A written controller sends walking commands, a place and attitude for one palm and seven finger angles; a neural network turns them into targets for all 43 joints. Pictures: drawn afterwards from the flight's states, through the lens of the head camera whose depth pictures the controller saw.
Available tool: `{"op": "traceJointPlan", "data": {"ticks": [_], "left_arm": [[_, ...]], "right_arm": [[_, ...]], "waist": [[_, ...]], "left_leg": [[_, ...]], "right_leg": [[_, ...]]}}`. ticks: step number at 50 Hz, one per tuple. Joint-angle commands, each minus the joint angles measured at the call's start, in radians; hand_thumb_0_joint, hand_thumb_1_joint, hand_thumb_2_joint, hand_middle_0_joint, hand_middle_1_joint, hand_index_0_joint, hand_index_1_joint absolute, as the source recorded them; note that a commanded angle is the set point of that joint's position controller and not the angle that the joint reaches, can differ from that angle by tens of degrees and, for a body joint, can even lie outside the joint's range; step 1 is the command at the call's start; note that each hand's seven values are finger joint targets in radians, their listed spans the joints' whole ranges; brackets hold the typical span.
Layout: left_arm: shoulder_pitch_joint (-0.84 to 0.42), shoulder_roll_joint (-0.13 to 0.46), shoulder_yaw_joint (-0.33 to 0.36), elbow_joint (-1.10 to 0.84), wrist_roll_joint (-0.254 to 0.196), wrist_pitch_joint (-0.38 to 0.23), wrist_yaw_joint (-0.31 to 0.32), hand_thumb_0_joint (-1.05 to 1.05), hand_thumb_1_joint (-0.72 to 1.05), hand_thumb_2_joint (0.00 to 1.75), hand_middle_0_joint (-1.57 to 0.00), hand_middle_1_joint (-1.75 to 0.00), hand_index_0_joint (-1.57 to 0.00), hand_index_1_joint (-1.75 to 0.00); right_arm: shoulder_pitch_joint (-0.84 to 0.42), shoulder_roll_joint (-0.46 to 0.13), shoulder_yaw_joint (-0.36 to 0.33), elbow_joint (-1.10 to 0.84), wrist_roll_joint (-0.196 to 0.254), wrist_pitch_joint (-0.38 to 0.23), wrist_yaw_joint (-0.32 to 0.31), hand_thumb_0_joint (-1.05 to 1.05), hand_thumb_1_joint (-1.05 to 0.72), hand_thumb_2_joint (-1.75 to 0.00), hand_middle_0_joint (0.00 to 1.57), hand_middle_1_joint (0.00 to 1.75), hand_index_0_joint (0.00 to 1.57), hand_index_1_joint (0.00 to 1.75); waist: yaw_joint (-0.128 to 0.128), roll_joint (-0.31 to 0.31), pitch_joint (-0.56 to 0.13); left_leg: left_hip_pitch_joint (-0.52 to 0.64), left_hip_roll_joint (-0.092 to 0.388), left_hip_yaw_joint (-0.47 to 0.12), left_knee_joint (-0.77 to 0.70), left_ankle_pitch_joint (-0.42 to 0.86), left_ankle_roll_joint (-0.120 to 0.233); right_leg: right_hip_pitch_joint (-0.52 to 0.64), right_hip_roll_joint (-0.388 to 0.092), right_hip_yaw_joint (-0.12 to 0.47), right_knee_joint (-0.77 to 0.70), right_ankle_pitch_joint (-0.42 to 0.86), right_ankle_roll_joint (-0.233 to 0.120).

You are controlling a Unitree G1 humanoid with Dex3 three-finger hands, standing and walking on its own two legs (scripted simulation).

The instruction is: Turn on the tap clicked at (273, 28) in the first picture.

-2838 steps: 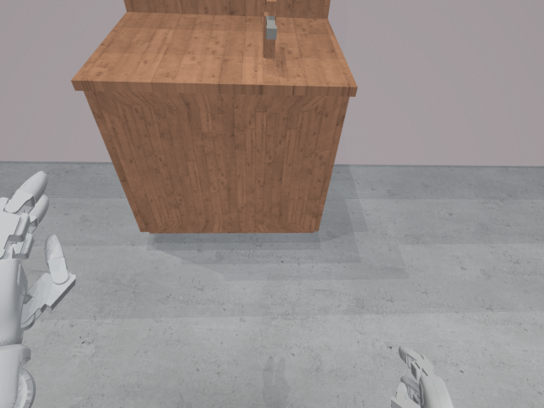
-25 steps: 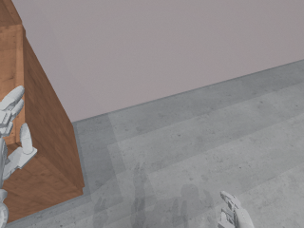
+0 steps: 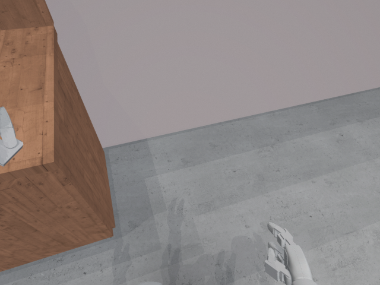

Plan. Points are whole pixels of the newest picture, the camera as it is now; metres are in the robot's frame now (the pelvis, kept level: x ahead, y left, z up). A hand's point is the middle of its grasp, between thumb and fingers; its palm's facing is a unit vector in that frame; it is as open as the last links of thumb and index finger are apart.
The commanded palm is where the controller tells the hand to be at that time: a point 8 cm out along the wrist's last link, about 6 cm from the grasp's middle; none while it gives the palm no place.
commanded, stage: come to a stop and stand still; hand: left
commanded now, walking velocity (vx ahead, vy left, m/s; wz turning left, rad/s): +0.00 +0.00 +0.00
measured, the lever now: out of the picture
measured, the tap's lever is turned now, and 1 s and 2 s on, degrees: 62 62 62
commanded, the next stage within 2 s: look again from close up in 0.54 s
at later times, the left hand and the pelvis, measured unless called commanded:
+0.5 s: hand (50, 188) +0.21 +0.23 +0.16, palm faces +0.40 -0.86 -0.33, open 7.4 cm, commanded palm +0.15 +0.27 +0.18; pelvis -0.01 -0.01 +0.01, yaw +0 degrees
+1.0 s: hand (44, 177) +0.22 +0.25 +0.16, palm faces +0.39 -0.85 -0.35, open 7.4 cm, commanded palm +0.16 +0.28 +0.18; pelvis +0.00 +0.00 +0.01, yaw +1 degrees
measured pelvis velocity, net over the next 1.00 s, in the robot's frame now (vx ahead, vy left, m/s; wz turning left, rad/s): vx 0.00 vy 0.00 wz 0.01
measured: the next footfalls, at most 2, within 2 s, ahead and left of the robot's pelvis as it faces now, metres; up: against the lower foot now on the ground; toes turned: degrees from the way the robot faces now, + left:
none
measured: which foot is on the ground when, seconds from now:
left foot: down 0.00-1.00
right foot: down 0.00-1.00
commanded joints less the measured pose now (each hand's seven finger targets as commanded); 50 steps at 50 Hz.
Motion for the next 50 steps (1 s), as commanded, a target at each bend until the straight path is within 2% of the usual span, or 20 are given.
{"op": "traceJointPlan", "data": {"ticks": [1, 2, 3, 4, 6, 7, 9, 12, 14, 17, 18, 20, 22, 27, 29, 36, 41, 43, 50], "left_arm": [[0.226, -0.007, -0.053, -0.288, -0.032, -0.051, 0.007, 0.00, 0.90, 0.90, -0.20, -0.30, -0.20, -0.30], [0.264, -0.003, -0.047, -0.277, -0.033, -0.044, 0.016, 0.00, 0.90, 0.90, -0.20, -0.30, -0.20, -0.30], [0.265, 0.010, -0.035, -0.283, -0.034, -0.039, 0.022, 0.00, 0.90, 0.90, -0.20, -0.30, -0.20, -0.30], [0.258, 0.028, -0.014, -0.272, -0.035, -0.037, 0.030, 0.00, 0.90, 0.90, -0.20, -0.30, -0.20, -0.30], [0.211, 0.063, 0.032, -0.277, -0.036, -0.043, 0.044, 0.00, 0.90, 0.90, -0.20, -0.30, -0.20, -0.30], [0.152, 0.109, 0.064, -0.308, -0.032, -0.050, 0.053, 0.00, 0.90, 0.90, -0.20, -0.30, -0.20, -0.30], [0.125, 0.080, 0.049, -0.271, -0.027, -0.057, 0.057, 0.00, 0.90, 0.90, -0.20, -0.30, -0.20, -0.30], [0.049, 0.055, 0.007, -0.287, -0.017, -0.065, 0.060, 0.00, 0.90, 0.90, -0.20, -0.30, -0.20, -0.30], [0.076, 0.025, -0.026, -0.240, -0.010, -0.059, 0.059, 0.00, 0.90, 0.90, -0.20, -0.30, -0.20, -0.30], [0.077, -0.009, -0.075, -0.221, -0.002, -0.051, 0.059, 0.00, 0.90, 0.90, -0.20, -0.30, -0.20, -0.30], [0.094, -0.015, -0.081, -0.208, 0.000, -0.047, 0.059, 0.00, 0.90, 0.90, -0.20, -0.30, -0.20, -0.30], [0.105, -0.004, -0.073, -0.204, 0.001, -0.043, 0.061, 0.00, 0.90, 0.90, -0.20, -0.30, -0.20, -0.30], [0.108, 0.014, -0.056, -0.214, 0.000, -0.042, 0.061, 0.00, 0.90, 0.90, -0.20, -0.30, -0.20, -0.30], [0.126, 0.040, -0.023, -0.248, -0.014, -0.041, 0.058, 0.00, 0.90, 0.90, -0.20, -0.30, -0.20, -0.30], [0.146, 0.034, -0.025, -0.258, -0.020, -0.040, 0.054, 0.00, 0.90, 0.90, -0.20, -0.30, -0.20, -0.30], [0.157, 0.027, -0.039, -0.293, -0.024, -0.028, 0.056, 0.00, 0.90, 0.90, -0.20, -0.30, -0.20, -0.30], [0.154, 0.019, -0.047, -0.280, -0.025, -0.019, 0.059, 0.00, 0.90, 0.90, -0.20, -0.30, -0.20, -0.30], [0.145, 0.021, -0.050, -0.287, -0.025, -0.019, 0.059, 0.00, 0.90, 0.90, -0.20, -0.30, -0.20, -0.30], [0.161, 0.020, -0.049, -0.293, -0.027, -0.019, 0.063, 0.00, 0.90, 0.90, -0.20, -0.30, -0.20, -0.30]], "right_arm": [[-0.023, -0.154, -0.073, -0.174, 0.026, -0.065, 0.024, 0.00, -0.90, -0.90, 0.20, 0.30, 0.20, 0.30], [-0.029, -0.150, -0.069, -0.177, 0.030, -0.062, 0.023, 0.00, -0.90, -0.90, 0.20, 0.30, 0.20, 0.30], [-0.036, -0.157, -0.066, -0.176, 0.029, -0.059, 0.017, 0.00, -0.90, -0.90, 0.20, 0.30, 0.20, 0.30], [-0.043, -0.159, -0.064, -0.173, 0.027, -0.057, 0.003, 0.00, -0.90, -0.90, 0.20, 0.30, 0.20, 0.30], [-0.055, -0.156, -0.057, -0.171, 0.019, -0.056, -0.024, 0.00, -0.90, -0.90, 0.20, 0.30, 0.20, 0.30], [-0.065, -0.159, -0.053, -0.169, 0.015, -0.050, -0.036, 0.00, -0.90, -0.90, 0.20, 0.30, 0.20, 0.30], [-0.069, -0.150, -0.045, -0.162, 0.012, -0.054, -0.051, 0.00, -0.90, -0.90, 0.20, 0.30, 0.20, 0.30], [-0.068, -0.147, -0.041, -0.158, 0.010, -0.064, -0.059, 0.00, -0.90, -0.90, 0.20, 0.30, 0.20, 0.30], [-0.062, -0.151, -0.042, -0.148, 0.007, -0.070, -0.060, 0.00, -0.90, -0.90, 0.20, 0.30, 0.20, 0.30], [-0.054, -0.157, -0.045, -0.139, 0.005, -0.071, -0.053, 0.00, -0.90, -0.90, 0.20, 0.30, 0.20, 0.30], [-0.055, -0.153, -0.045, -0.137, 0.007, -0.068, -0.053, 0.00, -0.90, -0.90, 0.20, 0.30, 0.20, 0.30], [-0.045, -0.158, -0.046, -0.134, 0.006, -0.063, -0.053, 0.00, -0.90, -0.90, 0.20, 0.30, 0.20, 0.30], [-0.048, -0.160, -0.046, -0.136, 0.003, -0.055, -0.053, 0.00, -0.90, -0.90, 0.20, 0.30, 0.20, 0.30], [-0.049, -0.155, -0.042, -0.147, 0.003, -0.039, -0.055, 0.00, -0.90, -0.90, 0.20, 0.30, 0.20, 0.30], [-0.047, -0.151, -0.039, -0.150, 0.003, -0.037, -0.055, 0.00, -0.90, -0.90, 0.20, 0.30, 0.20, 0.30], [-0.042, -0.154, -0.040, -0.146, 0.002, -0.028, -0.058, 0.00, -0.90, -0.90, 0.20, 0.30, 0.20, 0.30], [-0.047, -0.154, -0.039, -0.143, 0.003, -0.015, -0.062, 0.00, -0.90, -0.90, 0.20, 0.30, 0.20, 0.30], [-0.052, -0.153, -0.038, -0.144, 0.003, -0.010, -0.064, 0.00, -0.90, -0.90, 0.20, 0.30, 0.20, 0.30], [-0.054, -0.157, -0.039, -0.146, 0.002, -0.002, -0.067, 0.00, -0.90, -0.90, 0.20, 0.30, 0.20, 0.30]], "waist": [[-0.025, 0.140, -0.281], [-0.030, 0.059, -0.250], [-0.033, 0.003, -0.223], [-0.038, -0.021, -0.202], [-0.044, 0.002, -0.175], [-0.047, 0.065, -0.146], [-0.044, 0.130, -0.132], [-0.049, 0.125, -0.125], [-0.047, 0.099, -0.115], [-0.051, 0.095, -0.101], [-0.049, 0.081, -0.095], [-0.050, 0.071, -0.100], [-0.050, 0.104, -0.109], [-0.047, 0.098, -0.149], [-0.046, 0.097, -0.169], [-0.047, 0.110, -0.225], [-0.048, 0.094, -0.205], [-0.048, 0.121, -0.199], [-0.046, 0.125, -0.203]], "left_leg": [[0.143, 0.162, -0.142, -0.062, 0.368, -0.040], [0.087, 0.146, -0.140, -0.069, 0.273, -0.047], [0.071, 0.125, -0.125, -0.073, 0.181, -0.053], [0.071, 0.110, -0.120, -0.084, 0.086, -0.056], [0.086, 0.094, -0.123, -0.113, -0.031, -0.053], [0.069, 0.096, -0.136, -0.141, -0.075, -0.052], [0.065, 0.101, -0.132, -0.172, -0.139, -0.041], [0.054, 0.095, -0.141, -0.189, -0.197, -0.036], [0.075, 0.081, -0.114, -0.174, -0.207, -0.037], [0.069, 0.065, -0.120, -0.176, -0.195, -0.045], [0.085, 0.063, -0.108, -0.173, -0.174, -0.047], [0.085, 0.061, -0.110, -0.173, -0.153, -0.048], [0.074, 0.064, -0.126, -0.191, -0.136, -0.051], [0.087, 0.059, -0.119, -0.179, 0.006, -0.054], [0.125, 0.056, -0.105, -0.158, 0.077, -0.052], [0.183, 0.060, -0.104, -0.135, 0.243, -0.059], [0.171, 0.063, -0.112, -0.148, 0.215, -0.063], [0.168, 0.063, -0.116, -0.158, 0.208, -0.069], [0.144, 0.072, -0.139, -0.179, 0.182, -0.077]], "right_leg": [[0.108, -0.046, 0.071, -0.018, 0.179, -0.013], [0.138, -0.050, 0.068, -0.043, 0.197, -0.015], [0.120, -0.053, 0.084, -0.072, 0.180, -0.017], [0.087, -0.060, 0.099, -0.098, 0.130, -0.020], [0.029, -0.061, 0.122, -0.139, 0.010, -0.025], [0.014, -0.059, 0.116, -0.141, -0.048, -0.026], [0.021, -0.046, 0.113, -0.150, -0.076, -0.024], [0.042, -0.043, 0.113, -0.168, -0.106, -0.023], [0.021, -0.043, 0.134, -0.214, -0.133, -0.020], [0.014, -0.044, 0.136, -0.242, -0.176, -0.020], [0.002, -0.034, 0.135, -0.250, -0.156, -0.016], [0.008, -0.035, 0.127, -0.258, -0.142, -0.014], [0.034, -0.031, 0.112, -0.241, -0.109, -0.014], [0.101, -0.019, 0.086, -0.206, 0.059, -0.008], [0.102, -0.018, 0.087, -0.202, 0.137, -0.005], [0.135, -0.012, 0.059, -0.161, 0.268, 0.003], [0.125, -0.010, 0.056, -0.168, 0.240, 0.003], [0.121, -0.007, 0.056, -0.163, 0.224, 0.002], [0.135, -0.004, 0.044, -0.145, 0.189, 0.000]]}}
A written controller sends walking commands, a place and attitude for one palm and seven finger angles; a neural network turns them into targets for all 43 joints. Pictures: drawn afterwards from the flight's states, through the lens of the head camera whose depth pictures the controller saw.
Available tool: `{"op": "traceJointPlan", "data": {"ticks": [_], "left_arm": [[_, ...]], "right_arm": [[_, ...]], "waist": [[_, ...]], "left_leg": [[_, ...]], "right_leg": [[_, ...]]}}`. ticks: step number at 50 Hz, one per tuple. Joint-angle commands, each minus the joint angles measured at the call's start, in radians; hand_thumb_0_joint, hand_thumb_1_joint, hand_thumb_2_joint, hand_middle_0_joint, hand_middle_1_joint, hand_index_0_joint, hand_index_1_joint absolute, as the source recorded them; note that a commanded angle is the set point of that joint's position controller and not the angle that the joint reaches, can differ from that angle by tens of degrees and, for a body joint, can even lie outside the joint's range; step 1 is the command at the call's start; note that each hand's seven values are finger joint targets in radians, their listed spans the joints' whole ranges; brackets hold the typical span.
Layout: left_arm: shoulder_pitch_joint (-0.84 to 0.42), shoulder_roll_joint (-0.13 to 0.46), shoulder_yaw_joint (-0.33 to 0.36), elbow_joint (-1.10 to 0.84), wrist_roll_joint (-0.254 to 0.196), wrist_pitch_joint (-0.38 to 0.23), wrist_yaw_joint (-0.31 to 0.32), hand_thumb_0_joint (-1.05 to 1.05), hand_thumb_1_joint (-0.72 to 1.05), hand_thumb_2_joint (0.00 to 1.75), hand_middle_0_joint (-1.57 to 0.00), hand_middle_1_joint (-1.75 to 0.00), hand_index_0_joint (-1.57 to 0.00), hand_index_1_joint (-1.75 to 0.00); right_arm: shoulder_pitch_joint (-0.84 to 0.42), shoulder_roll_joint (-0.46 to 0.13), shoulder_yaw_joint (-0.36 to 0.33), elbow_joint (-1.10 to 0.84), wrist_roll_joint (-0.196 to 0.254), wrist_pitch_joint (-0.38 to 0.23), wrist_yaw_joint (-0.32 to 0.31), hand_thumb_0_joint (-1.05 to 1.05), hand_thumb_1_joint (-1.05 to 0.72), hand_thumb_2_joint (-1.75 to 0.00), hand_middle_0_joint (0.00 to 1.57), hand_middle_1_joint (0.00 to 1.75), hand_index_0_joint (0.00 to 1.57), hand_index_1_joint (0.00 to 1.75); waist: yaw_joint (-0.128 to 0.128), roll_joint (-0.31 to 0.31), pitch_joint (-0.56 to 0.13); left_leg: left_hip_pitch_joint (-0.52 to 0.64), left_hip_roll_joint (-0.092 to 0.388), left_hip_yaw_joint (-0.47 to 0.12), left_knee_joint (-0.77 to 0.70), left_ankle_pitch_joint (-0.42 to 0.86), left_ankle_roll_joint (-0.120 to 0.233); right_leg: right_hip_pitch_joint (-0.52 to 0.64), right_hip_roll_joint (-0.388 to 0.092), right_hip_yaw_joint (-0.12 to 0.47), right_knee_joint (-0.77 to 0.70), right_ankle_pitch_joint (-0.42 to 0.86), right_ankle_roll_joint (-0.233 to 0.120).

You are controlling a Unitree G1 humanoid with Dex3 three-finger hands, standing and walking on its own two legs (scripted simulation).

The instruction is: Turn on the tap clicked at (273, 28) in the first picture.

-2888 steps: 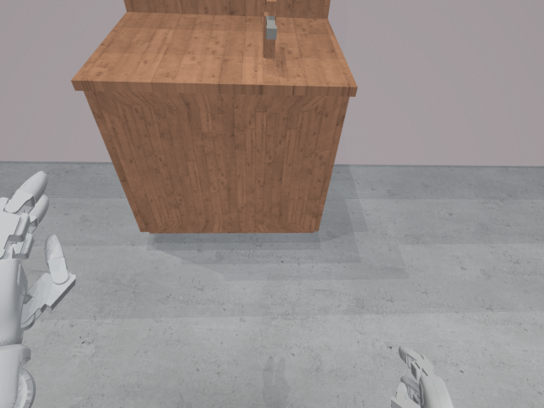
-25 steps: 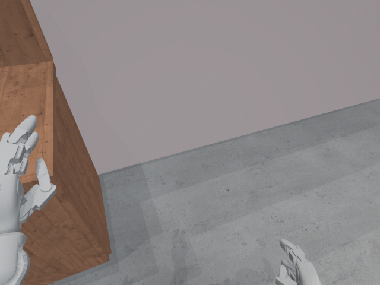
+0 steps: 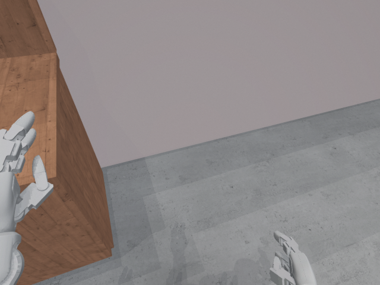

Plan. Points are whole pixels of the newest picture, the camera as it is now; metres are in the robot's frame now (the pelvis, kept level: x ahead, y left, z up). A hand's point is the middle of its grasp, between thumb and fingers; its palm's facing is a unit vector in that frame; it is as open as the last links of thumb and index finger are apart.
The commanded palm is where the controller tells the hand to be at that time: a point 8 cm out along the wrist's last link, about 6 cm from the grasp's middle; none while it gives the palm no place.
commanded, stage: shuffle to correct the standing spot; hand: left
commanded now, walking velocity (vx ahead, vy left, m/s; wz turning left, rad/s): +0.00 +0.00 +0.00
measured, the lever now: out of the picture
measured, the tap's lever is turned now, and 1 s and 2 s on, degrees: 62 62 62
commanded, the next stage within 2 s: come to a stop and stand still in 0.30 s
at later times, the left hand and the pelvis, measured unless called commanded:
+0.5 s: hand (77, 195) +0.21 +0.20 +0.15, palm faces +0.36 -0.86 -0.37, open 7.4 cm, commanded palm +0.15 +0.24 +0.17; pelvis -0.01 -0.04 +0.00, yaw -1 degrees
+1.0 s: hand (60, 194) +0.21 +0.23 +0.15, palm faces +0.40 -0.85 -0.35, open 7.4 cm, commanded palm +0.16 +0.26 +0.17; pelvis +0.00 -0.02 +0.00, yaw +1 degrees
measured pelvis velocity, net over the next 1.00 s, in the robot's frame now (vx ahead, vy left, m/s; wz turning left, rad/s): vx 0.00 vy -0.02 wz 0.02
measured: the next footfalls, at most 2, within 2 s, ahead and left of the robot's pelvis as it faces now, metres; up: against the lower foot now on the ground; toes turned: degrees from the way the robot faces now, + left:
none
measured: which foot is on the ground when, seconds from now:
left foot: down 0.00-1.00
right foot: down 0.00-1.00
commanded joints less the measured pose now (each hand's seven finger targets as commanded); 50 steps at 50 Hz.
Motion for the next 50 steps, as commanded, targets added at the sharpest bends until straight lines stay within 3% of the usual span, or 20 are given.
{"op": "traceJointPlan", "data": {"ticks": [1, 5, 10, 14, 20, 22, 26, 30, 32, 37, 40, 46, 50], "left_arm": [[-0.074, 0.157, 0.103, -0.229, -0.003, -0.064, 0.020, 0.00, 0.90, 0.90, -0.20, -0.30, -0.20, -0.30], [-0.084, 0.155, 0.105, -0.218, -0.006, -0.057, 0.020, 0.00, 0.90, 0.90, -0.20, -0.30, -0.20, -0.30], [-0.102, 0.149, 0.100, -0.237, -0.010, -0.047, 0.015, 0.00, 0.90, 0.90, -0.20, -0.30, -0.20, -0.30], [-0.067, 0.154, 0.113, -0.238, -0.013, -0.037, 0.012, 0.00, 0.90, 0.90, -0.20, -0.30, -0.20, -0.30], [-0.026, 0.172, 0.141, -0.241, -0.024, -0.034, 0.011, 0.00, 0.90, 0.90, -0.20, -0.30, -0.20, -0.30], [-0.022, 0.156, 0.126, -0.228, -0.027, -0.033, 0.016, 0.00, 0.90, 0.90, -0.20, -0.30, -0.20, -0.30], [-0.012, 0.162, 0.117, -0.207, -0.019, -0.033, 0.037, 0.00, 0.90, 0.90, -0.20, -0.30, -0.20, -0.30], [-0.035, 0.165, 0.102, -0.193, -0.010, -0.039, 0.047, 0.00, 0.90, 0.90, -0.20, -0.30, -0.20, -0.30], [-0.060, 0.177, 0.102, -0.200, -0.007, -0.045, 0.049, 0.00, 0.90, 0.90, -0.20, -0.30, -0.20, -0.30], [-0.055, 0.169, 0.096, -0.191, -0.009, -0.048, 0.045, 0.00, 0.90, 0.90, -0.20, -0.30, -0.20, -0.30], [-0.040, 0.161, 0.094, -0.181, -0.009, -0.044, 0.042, 0.00, 0.90, 0.90, -0.20, -0.30, -0.20, -0.30], [-0.047, 0.154, 0.085, -0.174, -0.011, -0.037, 0.035, 0.00, 0.90, 0.90, -0.20, -0.30, -0.20, -0.30], [-0.059, 0.158, 0.084, -0.195, -0.010, -0.038, 0.032, 0.00, 0.90, 0.90, -0.20, -0.30, -0.20, -0.30]], "right_arm": [[-0.075, -0.129, -0.057, -0.155, 0.002, -0.048, -0.014, 0.00, -0.90, -0.90, 0.20, 0.30, 0.20, 0.30], [-0.075, -0.124, -0.057, -0.152, 0.004, -0.043, -0.018, 0.00, -0.90, -0.90, 0.20, 0.30, 0.20, 0.30], [-0.070, -0.120, -0.066, -0.154, 0.007, -0.043, -0.012, 0.00, -0.90, -0.90, 0.20, 0.30, 0.20, 0.30], [-0.075, -0.117, -0.071, -0.156, 0.008, -0.044, -0.003, 0.00, -0.90, -0.90, 0.20, 0.30, 0.20, 0.30], [-0.074, -0.118, -0.079, -0.156, 0.010, -0.040, -0.004, 0.00, -0.90, -0.90, 0.20, 0.30, 0.20, 0.30], [-0.074, -0.117, -0.073, -0.150, 0.012, -0.039, -0.006, 0.00, -0.90, -0.90, 0.20, 0.30, 0.20, 0.30], [-0.079, -0.116, -0.063, -0.135, 0.009, -0.039, -0.016, 0.00, -0.90, -0.90, 0.20, 0.30, 0.20, 0.30], [-0.082, -0.125, -0.065, -0.125, 0.013, -0.034, -0.023, 0.00, -0.90, -0.90, 0.20, 0.30, 0.20, 0.30], [-0.087, -0.132, -0.068, -0.121, 0.013, -0.031, -0.025, 0.00, -0.90, -0.90, 0.20, 0.30, 0.20, 0.30], [-0.078, -0.137, -0.070, -0.124, 0.014, -0.029, -0.030, 0.00, -0.90, -0.90, 0.20, 0.30, 0.20, 0.30], [-0.072, -0.136, -0.071, -0.130, 0.015, -0.024, -0.029, 0.00, -0.90, -0.90, 0.20, 0.30, 0.20, 0.30], [-0.072, -0.136, -0.067, -0.134, 0.013, -0.017, -0.026, 0.00, -0.90, -0.90, 0.20, 0.30, 0.20, 0.30], [-0.075, -0.133, -0.061, -0.140, 0.011, -0.015, -0.026, 0.00, -0.90, -0.90, 0.20, 0.30, 0.20, 0.30]], "waist": [[-0.009, 0.113, -0.154], [-0.008, 0.106, -0.132], [-0.008, 0.140, -0.160], [-0.005, 0.135, -0.161], [-0.011, 0.085, -0.153], [-0.015, 0.068, -0.165], [-0.014, 0.025, -0.145], [-0.013, 0.008, -0.109], [-0.014, 0.027, -0.099], [-0.011, 0.052, -0.130], [-0.009, 0.036, -0.150], [-0.013, 0.038, -0.136], [-0.013, 0.070, -0.132]], "left_leg": [[0.057, 0.080, -0.124, -0.097, 0.143, -0.078], [0.055, 0.111, -0.148, -0.133, 0.107, -0.091], [0.082, 0.153, -0.160, -0.115, 0.234, -0.103], [0.032, 0.180, -0.147, -0.094, 0.200, -0.081], [-0.033, 0.131, -0.091, -0.020, 0.059, -0.066], [-0.034, 0.090, -0.076, 0.008, 0.013, -0.066], [0.005, 0.038, -0.062, 0.080, 0.002, -0.047], [-0.003, 0.023, -0.075, 0.094, 0.032, -0.041], [0.010, 0.023, -0.077, 0.081, 0.059, -0.041], [0.080, 0.042, -0.082, 0.009, 0.178, -0.040], [0.088, 0.053, -0.088, -0.005, 0.213, -0.038], [0.061, 0.057, -0.101, -0.044, 0.148, -0.046], [0.044, 0.060, -0.113, -0.071, 0.113, -0.050]], "right_leg": [[0.026, -0.009, 0.051, -0.012, 0.131, -0.007], [-0.001, 0.009, 0.046, 0.005, 0.090, 0.000], [-0.020, 0.021, 0.034, 0.057, 0.077, 0.006], [-0.004, 0.012, 0.035, 0.062, 0.062, 0.007], [-0.016, -0.015, 0.077, -0.006, 0.111, -0.005], [-0.012, -0.043, 0.108, -0.043, 0.099, -0.013], [-0.072, -0.103, 0.186, -0.146, 0.028, -0.001], [-0.074, -0.130, 0.189, -0.161, 0.034, 0.012], [-0.068, -0.130, 0.174, -0.152, 0.061, 0.016], [-0.017, -0.071, 0.094, -0.082, 0.185, 0.021], [0.011, -0.051, 0.080, -0.066, 0.222, 0.020], [0.012, -0.038, 0.076, -0.074, 0.151, 0.004], [0.021, -0.029, 0.069, -0.068, 0.124, 0.000]]}}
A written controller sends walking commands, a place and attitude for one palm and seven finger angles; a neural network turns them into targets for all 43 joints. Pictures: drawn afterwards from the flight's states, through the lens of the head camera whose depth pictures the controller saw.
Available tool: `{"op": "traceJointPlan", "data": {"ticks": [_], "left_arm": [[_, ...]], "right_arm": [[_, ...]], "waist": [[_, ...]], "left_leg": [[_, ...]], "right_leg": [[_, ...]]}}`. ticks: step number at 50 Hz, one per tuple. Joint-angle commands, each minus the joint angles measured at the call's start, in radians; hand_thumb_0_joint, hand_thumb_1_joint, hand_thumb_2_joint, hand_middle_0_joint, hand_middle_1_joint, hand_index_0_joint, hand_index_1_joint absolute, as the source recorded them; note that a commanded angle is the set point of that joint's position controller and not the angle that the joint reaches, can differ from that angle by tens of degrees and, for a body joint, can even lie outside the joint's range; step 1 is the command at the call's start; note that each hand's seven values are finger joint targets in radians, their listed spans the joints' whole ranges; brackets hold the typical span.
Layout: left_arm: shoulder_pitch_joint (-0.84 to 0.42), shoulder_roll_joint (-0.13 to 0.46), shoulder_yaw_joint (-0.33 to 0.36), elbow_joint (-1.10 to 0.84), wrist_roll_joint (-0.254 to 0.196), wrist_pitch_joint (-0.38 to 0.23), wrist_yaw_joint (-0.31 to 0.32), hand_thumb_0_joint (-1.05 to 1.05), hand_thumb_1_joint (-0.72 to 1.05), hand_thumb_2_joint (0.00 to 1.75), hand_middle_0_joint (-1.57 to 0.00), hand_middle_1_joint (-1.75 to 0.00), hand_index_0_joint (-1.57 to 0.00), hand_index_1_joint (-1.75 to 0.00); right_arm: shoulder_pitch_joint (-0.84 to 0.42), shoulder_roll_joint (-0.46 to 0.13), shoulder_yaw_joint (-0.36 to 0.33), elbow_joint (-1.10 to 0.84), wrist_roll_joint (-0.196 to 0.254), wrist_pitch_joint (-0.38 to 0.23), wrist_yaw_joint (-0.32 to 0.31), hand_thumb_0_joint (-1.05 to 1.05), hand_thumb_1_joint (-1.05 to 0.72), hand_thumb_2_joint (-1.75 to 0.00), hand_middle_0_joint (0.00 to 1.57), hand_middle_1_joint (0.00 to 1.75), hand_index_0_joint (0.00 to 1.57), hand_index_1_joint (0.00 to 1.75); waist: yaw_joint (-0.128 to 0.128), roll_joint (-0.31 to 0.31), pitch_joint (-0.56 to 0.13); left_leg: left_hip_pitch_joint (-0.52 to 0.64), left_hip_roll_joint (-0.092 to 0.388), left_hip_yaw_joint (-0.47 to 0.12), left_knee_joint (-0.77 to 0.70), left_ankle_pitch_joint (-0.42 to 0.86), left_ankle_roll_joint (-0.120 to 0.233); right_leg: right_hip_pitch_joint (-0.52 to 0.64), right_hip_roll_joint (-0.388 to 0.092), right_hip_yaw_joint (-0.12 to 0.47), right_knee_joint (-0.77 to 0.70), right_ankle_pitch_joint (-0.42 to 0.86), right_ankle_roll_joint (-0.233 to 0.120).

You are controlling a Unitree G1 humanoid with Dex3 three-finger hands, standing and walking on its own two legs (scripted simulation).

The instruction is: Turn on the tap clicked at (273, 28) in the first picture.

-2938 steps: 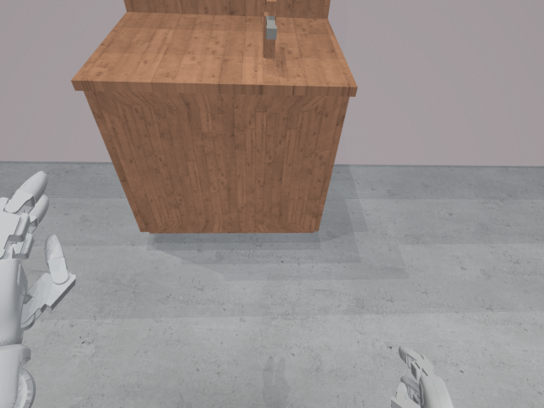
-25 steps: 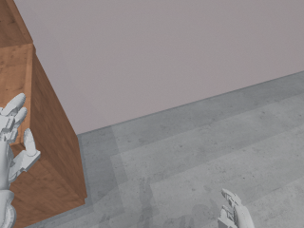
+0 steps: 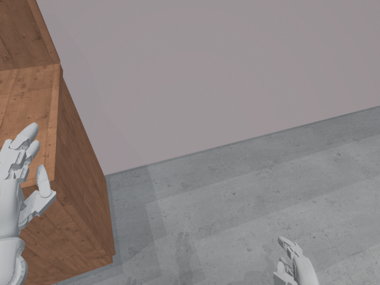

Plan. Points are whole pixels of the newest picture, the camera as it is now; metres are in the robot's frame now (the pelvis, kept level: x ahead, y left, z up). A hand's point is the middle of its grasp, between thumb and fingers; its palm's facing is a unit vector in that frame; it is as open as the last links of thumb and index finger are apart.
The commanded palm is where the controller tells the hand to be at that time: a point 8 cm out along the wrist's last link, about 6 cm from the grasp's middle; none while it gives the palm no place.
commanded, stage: come to a stop and stand still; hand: left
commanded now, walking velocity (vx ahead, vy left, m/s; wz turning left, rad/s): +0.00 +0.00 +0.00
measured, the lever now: out of the picture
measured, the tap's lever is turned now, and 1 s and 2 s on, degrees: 62 62 62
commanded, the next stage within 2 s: look again from close up in 0.40 s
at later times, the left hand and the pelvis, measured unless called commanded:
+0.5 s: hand (38, 191) +0.22 +0.27 +0.15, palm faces +0.39 -0.85 -0.35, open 7.4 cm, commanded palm +0.16 +0.30 +0.17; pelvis +0.00 +0.02 +0.00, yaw -1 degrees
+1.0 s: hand (48, 173) +0.25 +0.26 +0.16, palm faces +0.39 -0.86 -0.34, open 7.4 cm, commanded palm +0.18 +0.29 +0.17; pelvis +0.01 +0.02 +0.00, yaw -2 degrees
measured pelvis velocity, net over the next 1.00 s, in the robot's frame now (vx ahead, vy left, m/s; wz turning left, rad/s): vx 0.01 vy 0.02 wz -0.04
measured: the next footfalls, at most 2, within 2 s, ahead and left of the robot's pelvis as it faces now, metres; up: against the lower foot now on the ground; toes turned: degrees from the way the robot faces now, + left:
none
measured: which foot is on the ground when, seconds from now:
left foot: down 0.00-1.00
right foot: down 0.00-1.00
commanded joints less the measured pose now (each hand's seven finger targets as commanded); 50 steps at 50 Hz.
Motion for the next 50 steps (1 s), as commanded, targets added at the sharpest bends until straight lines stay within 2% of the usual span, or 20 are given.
{"op": "traceJointPlan", "data": {"ticks": [1, 5, 8, 12, 24, 25, 26, 27, 28, 29, 32, 34, 35, 36, 37, 38, 40, 42, 46, 50], "left_arm": [[-0.092, 0.169, 0.115, -0.220, -0.001, -0.061, 0.017, 0.00, 0.90, 0.90, -0.20, -0.30, -0.20, -0.30], [-0.110, 0.166, 0.108, -0.236, 0.005, -0.064, 0.017, 0.00, 0.90, 0.90, -0.20, -0.30, -0.20, -0.30], [-0.104, 0.162, 0.109, -0.236, 0.005, -0.064, 0.016, 0.00, 0.90, 0.90, -0.20, -0.30, -0.20, -0.30], [-0.103, 0.161, 0.105, -0.245, 0.007, -0.066, 0.015, 0.00, 0.90, 0.90, -0.20, -0.30, -0.20, -0.30], [-0.088, 0.154, 0.115, -0.241, 0.014, -0.079, 0.022, 0.00, 0.90, 0.90, -0.20, -0.30, -0.20, -0.30], [-1.209, 0.968, 0.684, -0.514, 0.191, -0.187, 0.019, 0.00, 0.90, 0.90, -0.20, -0.30, -0.20, -0.30], [-0.600, 0.340, 0.276, 0.123, 0.073, -0.145, -0.032, 0.00, 0.90, 0.90, -0.20, -0.30, -0.20, -0.30], [-0.398, 0.190, 0.186, 0.113, 0.045, -0.123, -0.044, 0.00, 0.90, 0.90, -0.20, -0.30, -0.20, -0.30], [-0.340, 0.142, 0.110, 0.010, 0.022, -0.144, -0.053, 0.00, 0.90, 0.90, -0.20, -0.30, -0.20, -0.30], [-0.219, 0.129, 0.103, -0.067, 0.007, -0.148, -0.049, 0.00, 0.90, 0.90, -0.20, -0.30, -0.20, -0.30], [-0.024, 0.146, 0.118, -0.200, 0.002, -0.145, -0.033, 0.00, 0.90, 0.90, -0.20, -0.30, -0.20, -0.30], [-0.001, 0.210, 0.188, -0.245, -0.001, -0.143, -0.020, 0.00, 0.90, 0.90, -0.20, -0.30, -0.20, -0.30], [-0.009, 0.218, 0.207, -0.241, -0.004, -0.142, -0.016, 0.00, 0.90, 0.90, -0.20, -0.30, -0.20, -0.30], [-0.030, 0.237, 0.235, -0.245, -0.007, -0.144, -0.012, 0.00, 0.90, 0.90, -0.20, -0.30, -0.20, -0.30], [-0.074, 0.281, 0.272, -0.269, -0.006, -0.148, -0.004, 0.00, 0.90, 0.90, -0.20, -0.30, -0.20, -0.30], [-0.088, 0.248, 0.254, -0.255, -0.008, -0.153, -0.005, 0.00, 0.90, 0.90, -0.20, -0.30, -0.20, -0.30], [-0.128, 0.240, 0.242, -0.261, -0.005, -0.157, -0.004, 0.00, 0.90, 0.90, -0.20, -0.30, -0.20, -0.30], [-0.170, 0.220, 0.209, -0.278, -0.002, -0.156, -0.003, 0.00, 0.90, 0.90, -0.20, -0.30, -0.20, -0.30], [-0.126, 0.162, 0.143, -0.280, 0.010, -0.137, -0.001, 0.00, 0.90, 0.90, -0.20, -0.30, -0.20, -0.30], [-0.070, 0.158, 0.141, -0.256, 0.015, -0.116, 0.004, 0.00, 0.90, 0.90, -0.20, -0.30, -0.20, -0.30]], "right_arm": [[-0.079, -0.124, -0.049, -0.156, -0.002, -0.048, -0.013, 0.00, -0.90, -0.90, 0.20, 0.30, 0.20, 0.30], [-0.077, -0.125, -0.048, -0.155, -0.002, -0.050, -0.013, 0.00, -0.90, -0.90, 0.20, 0.30, 0.20, 0.30], [-0.078, -0.123, -0.047, -0.155, -0.002, -0.055, -0.013, 0.00, -0.90, -0.90, 0.20, 0.30, 0.20, 0.30], [-0.079, -0.129, -0.049, -0.152, -0.004, -0.062, -0.011, 0.00, -0.90, -0.90, 0.20, 0.30, 0.20, 0.30], [-0.070, -0.126, -0.054, -0.142, -0.001, -0.070, -0.012, 0.00, -0.90, -0.90, 0.20, 0.30, 0.20, 0.30], [0.021, -0.160, -0.052, -0.149, -0.050, -0.118, 0.010, 0.00, -0.90, -0.90, 0.20, 0.30, 0.20, 0.30], [-0.063, -0.039, -0.021, -0.052, -0.014, -0.114, 0.012, 0.00, -0.90, -0.90, 0.20, 0.30, 0.20, 0.30], [-0.065, -0.098, -0.076, -0.115, 0.014, -0.132, 0.026, 0.00, -0.90, -0.90, 0.20, 0.30, 0.20, 0.30], [-0.053, -0.104, -0.076, -0.161, 0.020, -0.144, 0.034, 0.00, -0.90, -0.90, 0.20, 0.30, 0.20, 0.30], [-0.053, -0.113, -0.077, -0.157, 0.020, -0.144, 0.050, 0.00, -0.90, -0.90, 0.20, 0.30, 0.20, 0.30], [-0.073, -0.120, -0.077, -0.177, 0.019, -0.145, 0.079, 0.00, -0.90, -0.90, 0.20, 0.30, 0.20, 0.30], [-0.080, -0.121, -0.073, -0.183, 0.013, -0.141, 0.071, 0.00, -0.90, -0.90, 0.20, 0.30, 0.20, 0.30], [-0.077, -0.119, -0.069, -0.181, 0.009, -0.140, 0.061, 0.00, -0.90, -0.90, 0.20, 0.30, 0.20, 0.30], [-0.079, -0.118, -0.066, -0.179, 0.004, -0.139, 0.050, 0.00, -0.90, -0.90, 0.20, 0.30, 0.20, 0.30], [-0.086, -0.121, -0.064, -0.178, 0.001, -0.135, 0.040, 0.00, -0.90, -0.90, 0.20, 0.30, 0.20, 0.30], [-0.088, -0.116, -0.060, -0.174, -0.002, -0.137, 0.032, 0.00, -0.90, -0.90, 0.20, 0.30, 0.20, 0.30], [-0.085, -0.113, -0.055, -0.165, -0.003, -0.141, 0.024, 0.00, -0.90, -0.90, 0.20, 0.30, 0.20, 0.30], [-0.084, -0.111, -0.051, -0.164, -0.003, -0.147, 0.020, 0.00, -0.90, -0.90, 0.20, 0.30, 0.20, 0.30], [-0.074, -0.121, -0.054, -0.156, -0.005, -0.148, 0.024, 0.00, -0.90, -0.90, 0.20, 0.30, 0.20, 0.30], [-0.073, -0.122, -0.055, -0.160, -0.007, -0.125, 0.025, 0.00, -0.90, -0.90, 0.20, 0.30, 0.20, 0.30]], "waist": [[-0.009, 0.044, -0.094], [-0.009, 0.086, -0.098], [-0.006, 0.069, -0.102], [-0.006, 0.096, -0.101], [-0.007, 0.076, -0.105], [-0.021, -0.075, 0.202], [-0.018, -0.061, -0.033], [0.016, 0.178, -0.146], [0.011, 0.240, -0.168], [0.018, 0.231, -0.155], [0.025, 0.020, -0.146], [0.021, -0.083, -0.148], [0.014, -0.101, -0.131], [0.008, -0.098, -0.125], [0.004, -0.048, -0.110], [-0.001, -0.003, -0.102], [-0.001, 0.082, -0.126], [-0.003, 0.087, -0.138], [-0.003, 0.078, -0.175], [-0.004, 0.050, -0.181]], "left_leg": [[0.032, 0.041, -0.090, -0.085, 0.103, -0.024], [0.023, 0.056, -0.108, -0.113, 0.081, -0.027], [0.013, 0.064, -0.117, -0.117, 0.084, -0.032], [0.001, 0.074, -0.133, -0.132, 0.076, -0.045], [-0.038, 0.080, -0.131, -0.125, 0.015, -0.038], [-0.257, 0.129, -0.088, 0.026, 0.000, 0.005], [0.010, 0.081, -0.144, 0.014, 0.092, 0.007], [0.129, 0.075, -0.071, -0.052, 0.122, -0.030], [0.066, 0.111, -0.088, -0.041, 0.084, -0.020], [0.032, 0.120, -0.111, -0.060, 0.066, -0.006], [-0.060, 0.108, -0.108, -0.063, -0.034, -0.004], [-0.041, 0.087, -0.086, -0.040, -0.055, -0.011], [-0.029, 0.074, -0.078, -0.029, -0.052, -0.016], [-0.020, 0.069, -0.079, -0.030, -0.051, -0.018], [-0.013, 0.065, -0.081, -0.034, -0.044, -0.019], [-0.001, 0.069, -0.083, -0.040, -0.016, -0.018], [0.030, 0.079, -0.080, -0.043, 0.049, -0.014], [0.047, 0.083, -0.087, -0.037, 0.123, -0.017], [0.104, 0.078, -0.065, 0.013, 0.333, -0.026], [0.092, 0.072, -0.055, 0.028, 0.392, -0.034]], "right_leg": [[0.002, -0.048, 0.091, -0.054, 0.119, 0.027], [0.013, -0.037, 0.081, -0.026, 0.106, 0.025], [0.022, -0.035, 0.077, -0.013, 0.107, 0.025], [0.018, -0.031, 0.072, 0.006, 0.084, 0.024], [0.032, -0.042, 0.076, 0.018, 0.080, 0.021], [-0.229, -0.124, 0.141, -0.053, 0.078, 0.036], [-0.268, -0.152, 0.145, 0.002, -0.021, -0.044], [-0.161, -0.083, 0.134, 0.075, 0.025, -0.057], [-0.085, -0.093, 0.125, 0.107, 0.027, -0.021], [-0.038, -0.087, 0.128, 0.116, 0.044, -0.006], [0.027, -0.084, 0.120, 0.089, 0.028, 0.003], [-0.003, -0.083, 0.136, 0.041, 0.010, 0.006], [-0.033, -0.088, 0.147, 0.018, 0.002, 0.004], [-0.050, -0.090, 0.155, 0.003, -0.013, 0.003], [-0.068, -0.093, 0.161, 0.001, -0.023, 0.000], [-0.071, -0.087, 0.150, 0.011, 0.004, -0.002], [-0.043, -0.076, 0.136, 0.037, 0.081, 0.002], [-0.022, -0.075, 0.119, 0.052, 0.134, 0.005], [-0.007, -0.064, 0.114, 0.044, 0.292, 0.010], [0.006, -0.065, 0.112, 0.036, 0.370, 0.012]]}}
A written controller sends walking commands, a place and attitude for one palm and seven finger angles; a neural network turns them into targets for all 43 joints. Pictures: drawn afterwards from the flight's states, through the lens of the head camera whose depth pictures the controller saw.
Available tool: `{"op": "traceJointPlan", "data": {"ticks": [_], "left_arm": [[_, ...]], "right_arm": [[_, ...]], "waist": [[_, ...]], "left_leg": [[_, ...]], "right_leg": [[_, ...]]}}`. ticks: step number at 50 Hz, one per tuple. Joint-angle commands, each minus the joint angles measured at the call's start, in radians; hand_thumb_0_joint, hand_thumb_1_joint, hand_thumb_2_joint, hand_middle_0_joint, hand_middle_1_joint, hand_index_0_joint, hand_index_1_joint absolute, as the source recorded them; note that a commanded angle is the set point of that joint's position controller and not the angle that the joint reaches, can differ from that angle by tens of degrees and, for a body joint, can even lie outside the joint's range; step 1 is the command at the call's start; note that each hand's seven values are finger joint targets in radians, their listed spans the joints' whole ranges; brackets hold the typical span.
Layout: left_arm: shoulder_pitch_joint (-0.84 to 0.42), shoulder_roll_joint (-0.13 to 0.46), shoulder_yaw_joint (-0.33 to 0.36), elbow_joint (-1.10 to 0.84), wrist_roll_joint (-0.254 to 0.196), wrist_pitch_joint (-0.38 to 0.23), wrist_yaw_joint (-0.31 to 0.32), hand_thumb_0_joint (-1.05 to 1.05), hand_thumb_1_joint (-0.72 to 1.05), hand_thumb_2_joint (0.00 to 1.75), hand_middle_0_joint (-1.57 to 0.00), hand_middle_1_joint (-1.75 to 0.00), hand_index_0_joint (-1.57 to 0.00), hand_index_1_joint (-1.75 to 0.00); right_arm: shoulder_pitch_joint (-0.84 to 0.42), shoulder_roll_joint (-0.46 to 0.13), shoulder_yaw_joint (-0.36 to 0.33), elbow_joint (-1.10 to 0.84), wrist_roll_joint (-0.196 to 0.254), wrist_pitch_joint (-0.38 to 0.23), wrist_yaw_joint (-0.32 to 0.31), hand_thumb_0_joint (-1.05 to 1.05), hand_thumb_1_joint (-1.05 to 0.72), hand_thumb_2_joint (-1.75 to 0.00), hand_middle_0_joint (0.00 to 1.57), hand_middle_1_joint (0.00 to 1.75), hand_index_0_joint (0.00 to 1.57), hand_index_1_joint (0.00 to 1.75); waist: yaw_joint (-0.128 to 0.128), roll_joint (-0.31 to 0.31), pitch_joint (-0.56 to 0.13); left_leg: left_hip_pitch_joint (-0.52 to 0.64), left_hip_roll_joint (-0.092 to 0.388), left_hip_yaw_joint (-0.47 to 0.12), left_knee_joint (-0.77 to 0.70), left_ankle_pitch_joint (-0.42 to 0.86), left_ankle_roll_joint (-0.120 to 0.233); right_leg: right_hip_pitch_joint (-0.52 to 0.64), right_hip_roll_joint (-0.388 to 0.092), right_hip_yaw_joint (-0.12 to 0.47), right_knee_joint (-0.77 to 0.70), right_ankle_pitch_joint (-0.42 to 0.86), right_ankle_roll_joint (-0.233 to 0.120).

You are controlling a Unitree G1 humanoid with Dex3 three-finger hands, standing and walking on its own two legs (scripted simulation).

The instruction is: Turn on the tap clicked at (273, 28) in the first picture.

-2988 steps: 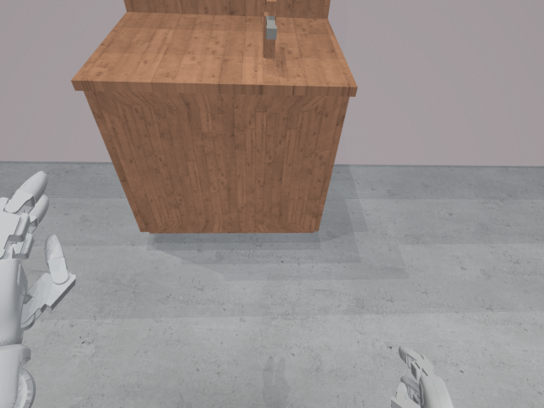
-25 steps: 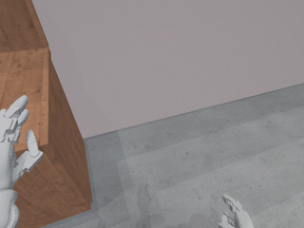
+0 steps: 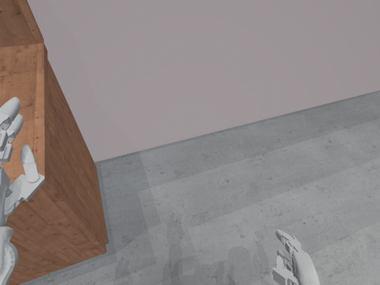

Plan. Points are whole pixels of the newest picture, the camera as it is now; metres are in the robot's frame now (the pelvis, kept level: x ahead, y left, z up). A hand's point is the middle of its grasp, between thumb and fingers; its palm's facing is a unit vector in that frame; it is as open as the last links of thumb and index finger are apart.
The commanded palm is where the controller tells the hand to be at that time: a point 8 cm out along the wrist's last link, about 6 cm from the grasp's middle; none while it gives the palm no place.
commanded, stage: come to a stop and stand still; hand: left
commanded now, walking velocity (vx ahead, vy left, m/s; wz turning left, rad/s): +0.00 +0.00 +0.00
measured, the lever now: out of the picture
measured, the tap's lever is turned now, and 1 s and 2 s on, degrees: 62 62 62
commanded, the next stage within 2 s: look again from close up in 0.74 s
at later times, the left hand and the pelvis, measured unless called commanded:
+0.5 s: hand (31, 214) +0.18 +0.25 +0.14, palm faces +0.32 -0.86 -0.41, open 7.4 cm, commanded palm +0.13 +0.29 +0.17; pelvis -0.03 +0.01 +0.00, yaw +0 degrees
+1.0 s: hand (38, 189) +0.21 +0.25 +0.16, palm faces +0.38 -0.85 -0.37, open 7.4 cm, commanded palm +0.15 +0.28 +0.17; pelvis -0.01 +0.00 +0.00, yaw +1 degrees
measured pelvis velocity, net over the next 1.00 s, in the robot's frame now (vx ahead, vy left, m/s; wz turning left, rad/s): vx -0.01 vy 0.00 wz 0.01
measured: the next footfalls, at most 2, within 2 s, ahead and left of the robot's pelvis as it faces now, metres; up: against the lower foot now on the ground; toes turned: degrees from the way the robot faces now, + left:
none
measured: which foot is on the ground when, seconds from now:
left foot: down 0.00-1.00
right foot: down 0.00-1.00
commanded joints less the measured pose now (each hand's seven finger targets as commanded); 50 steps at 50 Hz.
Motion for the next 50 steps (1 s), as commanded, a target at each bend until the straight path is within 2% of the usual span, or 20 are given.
{"op": "traceJointPlan", "data": {"ticks": [1, 9, 10, 11, 12, 13, 14, 17, 18, 20, 21, 22, 24, 27, 30, 33, 37, 42, 46, 50], "left_arm": [[-0.001, 0.151, 0.073, -0.208, 0.001, -0.043, 0.015, 0.00, 0.90, 0.90, -0.20, -0.30, -0.20, -0.30], [-0.017, 0.169, 0.086, -0.207, -0.014, -0.025, 0.011, 0.00, 0.90, 0.90, -0.20, -0.30, -0.20, -0.30], [-1.107, 0.964, 0.642, -0.498, 0.159, -0.139, 0.009, 0.00, 0.90, 0.90, -0.20, -0.30, -0.20, -0.30], [-0.463, 0.318, 0.233, 0.180, 0.045, -0.085, -0.040, 0.00, 0.90, 0.90, -0.20, -0.30, -0.20, -0.30], [-0.248, 0.156, 0.124, 0.138, 0.021, -0.058, -0.049, 0.00, 0.90, 0.90, -0.20, -0.30, -0.20, -0.30], [-0.202, 0.131, 0.058, 0.003, 0.000, -0.076, -0.052, 0.00, 0.90, 0.90, -0.20, -0.30, -0.20, -0.30], [-0.102, 0.121, 0.045, -0.092, -0.011, -0.079, -0.046, 0.00, 0.90, 0.90, -0.20, -0.30, -0.20, -0.30], [0.044, 0.133, 0.044, -0.198, -0.012, -0.062, -0.029, 0.00, 0.90, 0.90, -0.20, -0.30, -0.20, -0.30], [0.044, 0.156, 0.065, -0.205, -0.011, -0.057, -0.021, 0.00, 0.90, 0.90, -0.20, -0.30, -0.20, -0.30], [0.024, 0.193, 0.123, -0.185, -0.012, -0.055, -0.006, 0.00, 0.90, 0.90, -0.20, -0.30, -0.20, -0.30], [-0.014, 0.197, 0.133, -0.184, -0.011, -0.058, -0.002, 0.00, 0.90, 0.90, -0.20, -0.30, -0.20, -0.30], [-0.078, 0.246, 0.170, -0.214, -0.007, -0.064, 0.006, 0.00, 0.90, 0.90, -0.20, -0.30, -0.20, -0.30], [-0.115, 0.209, 0.149, -0.180, 0.001, -0.073, 0.009, 0.00, 0.90, 0.90, -0.20, -0.30, -0.20, -0.30], [-0.190, 0.185, 0.107, -0.202, 0.014, -0.080, 0.011, 0.00, 0.90, 0.90, -0.20, -0.30, -0.20, -0.30], [-0.149, 0.139, 0.060, -0.186, 0.023, -0.075, 0.011, 0.00, 0.90, 0.90, -0.20, -0.30, -0.20, -0.30], [-0.116, 0.119, 0.035, -0.169, 0.028, -0.065, 0.012, 0.00, 0.90, 0.90, -0.20, -0.30, -0.20, -0.30], [-0.086, 0.143, 0.061, -0.132, 0.029, -0.056, 0.014, 0.00, 0.90, 0.90, -0.20, -0.30, -0.20, -0.30], [-0.080, 0.166, 0.083, -0.178, 0.014, -0.054, 0.009, 0.00, 0.90, 0.90, -0.20, -0.30, -0.20, -0.30], [-0.038, 0.167, 0.088, -0.218, 0.001, -0.048, 0.005, 0.00, 0.90, 0.90, -0.20, -0.30, -0.20, -0.30], [-0.020, 0.157, 0.074, -0.215, -0.003, -0.035, 0.005, 0.00, 0.90, 0.90, -0.20, -0.30, -0.20, -0.30]], "right_arm": [[-0.067, -0.116, -0.051, -0.169, 0.001, -0.036, -0.013, 0.00, -0.90, -0.90, 0.20, 0.30, 0.20, 0.30], [-0.078, -0.110, -0.040, -0.193, -0.003, 0.002, -0.029, 0.00, -0.90, -0.90, 0.20, 0.30, 0.20, 0.30], [0.041, -0.157, -0.058, -0.159, -0.051, -0.047, -0.007, 0.00, -0.90, -0.90, 0.20, 0.30, 0.20, 0.30], [-0.073, -0.029, -0.019, -0.090, -0.014, -0.035, -0.011, 0.00, -0.90, -0.90, 0.20, 0.30, 0.20, 0.30], [-0.041, -0.098, -0.088, -0.171, 0.020, -0.049, 0.000, 0.00, -0.90, -0.90, 0.20, 0.30, 0.20, 0.30], [-0.041, -0.102, -0.081, -0.198, 0.023, -0.056, 0.012, 0.00, -0.90, -0.90, 0.20, 0.30, 0.20, 0.30], [-0.035, -0.110, -0.082, -0.195, 0.020, -0.058, 0.026, 0.00, -0.90, -0.90, 0.20, 0.30, 0.20, 0.30], [-0.062, -0.119, -0.074, -0.208, 0.020, -0.060, 0.046, 0.00, -0.90, -0.90, 0.20, 0.30, 0.20, 0.30], [-0.070, -0.119, -0.069, -0.211, 0.021, -0.059, 0.041, 0.00, -0.90, -0.90, 0.20, 0.30, 0.20, 0.30], [-0.074, -0.120, -0.066, -0.206, 0.016, -0.055, 0.019, 0.00, -0.90, -0.90, 0.20, 0.30, 0.20, 0.30], [-0.077, -0.120, -0.062, -0.203, 0.014, -0.056, 0.008, 0.00, -0.90, -0.90, 0.20, 0.30, 0.20, 0.30], [-0.085, -0.123, -0.057, -0.202, 0.011, -0.053, -0.003, 0.00, -0.90, -0.90, 0.20, 0.30, 0.20, 0.30], [-0.084, -0.116, -0.051, -0.191, 0.007, -0.059, -0.015, 0.00, -0.90, -0.90, 0.20, 0.30, 0.20, 0.30], [-0.086, -0.108, -0.044, -0.185, 0.006, -0.070, -0.017, 0.00, -0.90, -0.90, 0.20, 0.30, 0.20, 0.30], [-0.071, -0.112, -0.048, -0.169, 0.004, -0.083, -0.012, 0.00, -0.90, -0.90, 0.20, 0.30, 0.20, 0.30], [-0.072, -0.113, -0.046, -0.160, 0.001, -0.080, -0.007, 0.00, -0.90, -0.90, 0.20, 0.30, 0.20, 0.30], [-0.070, -0.116, -0.048, -0.155, -0.005, -0.063, -0.010, 0.00, -0.90, -0.90, 0.20, 0.30, 0.20, 0.30], [-0.070, -0.112, -0.046, -0.168, -0.006, -0.045, -0.015, 0.00, -0.90, -0.90, 0.20, 0.30, 0.20, 0.30], [-0.062, -0.111, -0.047, -0.176, -0.004, -0.037, -0.018, 0.00, -0.90, -0.90, 0.20, 0.30, 0.20, 0.30], [-0.062, -0.115, -0.047, -0.177, 0.000, -0.023, -0.019, 0.00, -0.90, -0.90, 0.20, 0.30, 0.20, 0.30]], "waist": [[-0.010, 0.082, -0.230], [-0.013, 0.106, -0.198], [-0.031, 0.005, 0.095], [-0.014, 0.056, -0.148], [0.018, 0.267, -0.249], [0.012, 0.314, -0.278], [0.014, 0.290, -0.267], [0.014, 0.088, -0.209], [0.012, 0.026, -0.186], [0.004, -0.019, -0.154], [-0.003, -0.003, -0.125], [-0.006, 0.039, -0.097], [-0.006, 0.117, -0.094], [-0.007, 0.167, -0.098], [-0.005, 0.121, -0.117], [-0.007, 0.112, -0.096], [-0.008, 0.103, -0.085], [-0.010, 0.100, -0.146], [-0.009, 0.099, -0.224], [-0.011, 0.104, -0.228]], "left_leg": [[0.125, 0.073, -0.092, -0.033, 0.434, -0.057], [0.110, 0.061, -0.094, -0.101, 0.312, -0.063], [-0.098, 0.111, -0.084, 0.005, 0.200, -0.025], [0.063, 0.066, -0.144, -0.066, 0.298, -0.022], [0.172, 0.075, -0.095, -0.077, 0.366, -0.054], [0.165, 0.114, -0.097, -0.040, 0.392, -0.045], [0.152, 0.129, -0.123, -0.051, 0.394, -0.037], [0.017, 0.135, -0.155, -0.101, 0.198, -0.035], [-0.009, 0.131, -0.151, -0.118, 0.101, -0.037], [-0.021, 0.117, -0.156, -0.145, -0.069, -0.036], [-0.022, 0.110, -0.158, -0.161, -0.137, -0.036], [-0.038, 0.113, -0.176, -0.195, -0.202, -0.037], [-0.052, 0.116, -0.170, -0.219, -0.260, -0.028], [-0.087, 0.118, -0.176, -0.243, -0.307, -0.024], [-0.042, 0.098, -0.162, -0.212, -0.257, -0.031], [-0.029, 0.090, -0.163, -0.211, -0.216, -0.042], [-0.022, 0.074, -0.153, -0.191, -0.120, -0.053], [0.038, 0.060, -0.135, -0.146, 0.085, -0.060], [0.138, 0.059, -0.107, -0.082, 0.339, -0.062], [0.152, 0.059, -0.101, -0.064, 0.411, -0.066]], "right_leg": [[0.055, -0.053, 0.072, -0.028, 0.410, -0.011], [0.050, -0.034, 0.059, -0.073, 0.291, -0.004], [-0.200, -0.083, 0.097, -0.133, 0.286, 0.079], [-0.104, -0.115, 0.106, -0.035, 0.226, -0.056], [-0.028, -0.077, 0.091, 0.051, 0.244, -0.073], [-0.008, -0.086, 0.096, 0.069, 0.216, -0.036], [0.009, -0.080, 0.089, 0.071, 0.191, -0.025], [0.058, -0.063, 0.065, 0.053, 0.115, -0.018], [0.049, -0.060, 0.062, 0.042, 0.078, -0.013], [0.010, -0.061, 0.077, -0.008, -0.009, -0.013], [-0.024, -0.060, 0.088, -0.030, -0.062, -0.014], [-0.037, -0.055, 0.079, -0.029, -0.106, -0.014], [-0.011, -0.047, 0.070, -0.012, -0.101, -0.016], [0.046, -0.045, 0.053, 0.011, -0.082, -0.017], [0.038, -0.044, 0.068, -0.035, -0.066, -0.018], [0.017, -0.038, 0.071, -0.063, -0.054, -0.015], [0.008, -0.041, 0.074, -0.092, -0.027, -0.017], [0.041, -0.039, 0.064, -0.074, 0.111, -0.016], [0.055, -0.037, 0.052, -0.044, 0.288, -0.009], [0.057, -0.037, 0.050, -0.042, 0.345, -0.005]]}}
